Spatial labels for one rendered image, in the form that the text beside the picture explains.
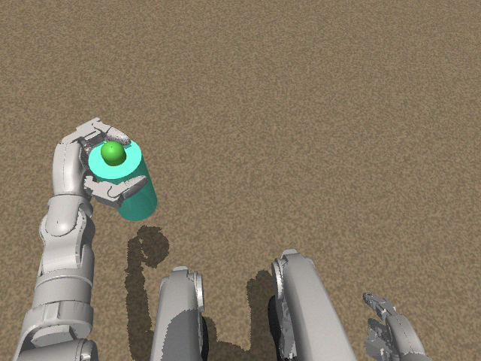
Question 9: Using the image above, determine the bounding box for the left robot arm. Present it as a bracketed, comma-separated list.
[12, 194, 99, 361]

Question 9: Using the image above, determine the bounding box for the right robot foot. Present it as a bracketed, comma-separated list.
[268, 295, 298, 361]

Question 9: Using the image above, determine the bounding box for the left robot hand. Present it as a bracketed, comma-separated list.
[52, 117, 148, 209]

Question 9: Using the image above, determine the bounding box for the bottle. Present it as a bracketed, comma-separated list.
[88, 140, 157, 221]

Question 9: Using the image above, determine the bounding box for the right robot hand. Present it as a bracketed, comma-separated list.
[362, 293, 426, 361]

